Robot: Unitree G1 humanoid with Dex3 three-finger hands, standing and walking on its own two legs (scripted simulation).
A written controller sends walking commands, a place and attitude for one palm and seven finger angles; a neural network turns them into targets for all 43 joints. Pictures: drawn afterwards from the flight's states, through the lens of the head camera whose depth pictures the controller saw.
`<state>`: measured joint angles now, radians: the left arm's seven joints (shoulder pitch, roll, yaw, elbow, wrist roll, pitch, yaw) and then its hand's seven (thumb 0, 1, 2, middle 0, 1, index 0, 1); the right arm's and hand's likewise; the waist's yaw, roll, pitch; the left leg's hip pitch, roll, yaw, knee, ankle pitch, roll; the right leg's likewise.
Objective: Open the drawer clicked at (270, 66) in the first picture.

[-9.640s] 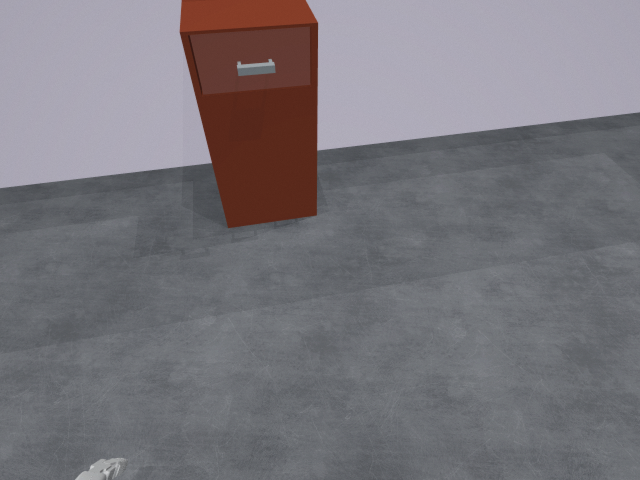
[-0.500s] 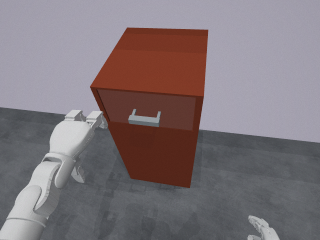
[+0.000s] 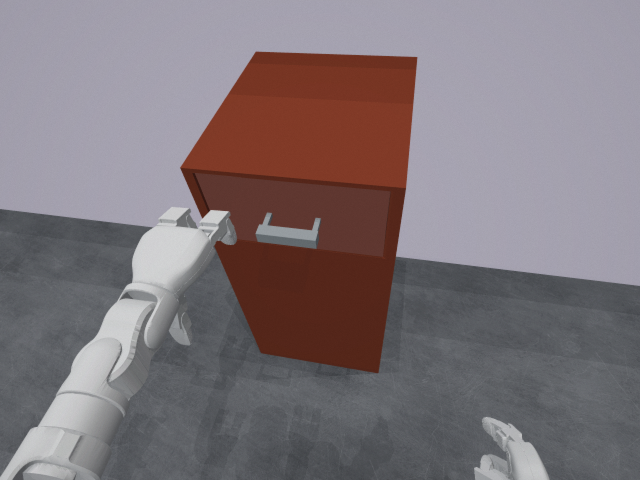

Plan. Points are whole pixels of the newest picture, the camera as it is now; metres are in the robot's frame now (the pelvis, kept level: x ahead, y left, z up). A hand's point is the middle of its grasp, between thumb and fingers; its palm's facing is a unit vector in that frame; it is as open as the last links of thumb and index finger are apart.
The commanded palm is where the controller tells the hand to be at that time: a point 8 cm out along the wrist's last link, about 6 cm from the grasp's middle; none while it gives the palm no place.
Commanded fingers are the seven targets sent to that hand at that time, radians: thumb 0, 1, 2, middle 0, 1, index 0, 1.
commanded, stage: move the hooked fingers above the handle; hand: left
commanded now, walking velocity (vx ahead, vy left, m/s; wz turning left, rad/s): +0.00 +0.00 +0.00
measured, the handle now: (290, 228) +0.53 +0.13 -0.06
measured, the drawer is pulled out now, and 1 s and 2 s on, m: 0.00 0.00 0.00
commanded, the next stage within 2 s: none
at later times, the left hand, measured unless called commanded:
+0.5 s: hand (225, 259) +0.39 +0.19 +0.03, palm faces +0.00 -0.03 -1.00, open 13.8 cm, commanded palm +0.37 +0.19 +0.09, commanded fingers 0.00 -0.50 0.30 -0.30 -1.20 -0.30 -1.20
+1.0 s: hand (255, 241) +0.44 +0.16 +0.01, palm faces -0.02 +0.00 -1.00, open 13.8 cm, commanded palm +0.43 +0.16 +0.06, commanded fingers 0.00 -0.50 0.30 -0.30 -1.20 -0.30 -1.20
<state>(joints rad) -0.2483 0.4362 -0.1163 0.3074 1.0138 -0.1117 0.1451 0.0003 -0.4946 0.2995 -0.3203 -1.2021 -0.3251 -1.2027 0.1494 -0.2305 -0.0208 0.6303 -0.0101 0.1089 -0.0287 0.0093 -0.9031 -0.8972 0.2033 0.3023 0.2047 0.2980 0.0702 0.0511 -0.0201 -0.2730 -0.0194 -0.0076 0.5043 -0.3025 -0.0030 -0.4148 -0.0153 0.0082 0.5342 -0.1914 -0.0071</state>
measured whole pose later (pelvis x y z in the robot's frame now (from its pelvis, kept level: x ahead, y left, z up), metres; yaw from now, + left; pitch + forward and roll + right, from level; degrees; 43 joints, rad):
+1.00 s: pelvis +0.00 +0.00 -0.02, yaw -1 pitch +13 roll +1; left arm -0.68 0.33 -0.15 0.91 1.11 -0.06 0.35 0.00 -0.49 0.30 -0.32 -1.20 -0.32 -1.20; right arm 0.27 -0.24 -0.07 0.69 -0.02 0.12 -0.02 0.01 -0.90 -0.90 0.20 0.30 0.20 0.30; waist -0.05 0.04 -0.10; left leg -0.51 -0.02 0.01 0.65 -0.36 0.00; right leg -0.65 -0.01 0.02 0.66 -0.23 -0.01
